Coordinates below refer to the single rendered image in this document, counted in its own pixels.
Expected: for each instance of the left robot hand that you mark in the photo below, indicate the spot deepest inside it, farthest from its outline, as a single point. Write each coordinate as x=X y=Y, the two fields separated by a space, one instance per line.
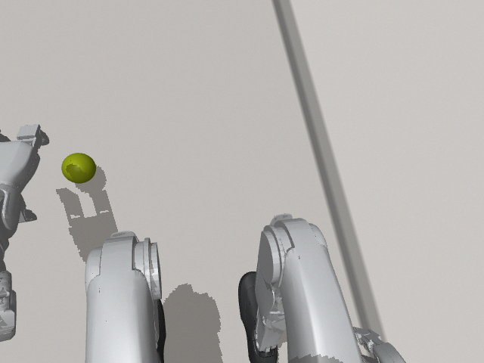
x=19 y=161

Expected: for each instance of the left robot arm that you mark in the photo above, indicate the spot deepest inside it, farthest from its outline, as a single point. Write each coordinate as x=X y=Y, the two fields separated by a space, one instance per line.
x=10 y=207

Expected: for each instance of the right robot foot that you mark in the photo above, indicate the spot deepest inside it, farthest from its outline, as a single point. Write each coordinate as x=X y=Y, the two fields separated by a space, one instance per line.
x=248 y=312

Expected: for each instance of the right robot hand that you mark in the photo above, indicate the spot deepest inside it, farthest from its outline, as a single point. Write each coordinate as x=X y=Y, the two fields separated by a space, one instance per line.
x=383 y=352

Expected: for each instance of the ball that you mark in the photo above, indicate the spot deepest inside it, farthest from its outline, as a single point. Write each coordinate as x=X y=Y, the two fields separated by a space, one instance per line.
x=78 y=168

